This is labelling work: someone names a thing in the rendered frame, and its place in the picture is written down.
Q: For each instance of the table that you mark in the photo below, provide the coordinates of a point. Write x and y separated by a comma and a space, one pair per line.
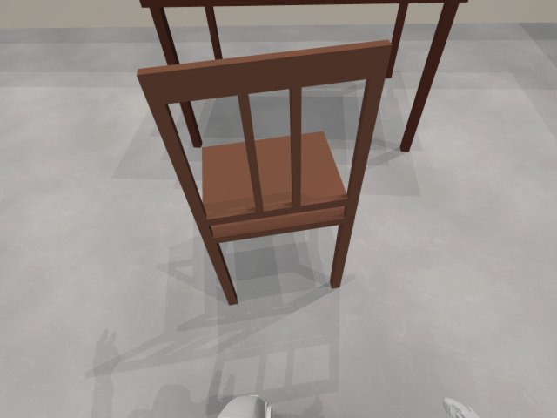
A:
438, 44

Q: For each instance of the robot left thigh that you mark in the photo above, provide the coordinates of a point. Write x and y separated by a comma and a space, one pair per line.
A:
246, 407

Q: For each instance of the chair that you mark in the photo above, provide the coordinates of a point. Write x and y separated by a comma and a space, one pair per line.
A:
270, 186

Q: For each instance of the right robot hand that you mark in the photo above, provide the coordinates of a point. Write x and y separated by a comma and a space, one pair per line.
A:
457, 410

